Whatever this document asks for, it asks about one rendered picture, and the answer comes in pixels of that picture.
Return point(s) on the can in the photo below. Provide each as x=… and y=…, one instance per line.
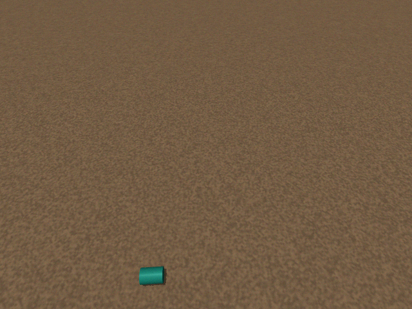
x=151, y=275

